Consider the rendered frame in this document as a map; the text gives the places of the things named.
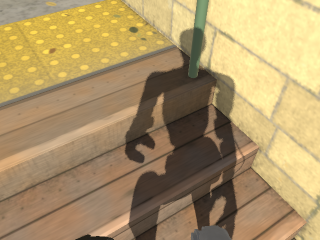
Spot stairs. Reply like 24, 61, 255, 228
0, 80, 307, 240

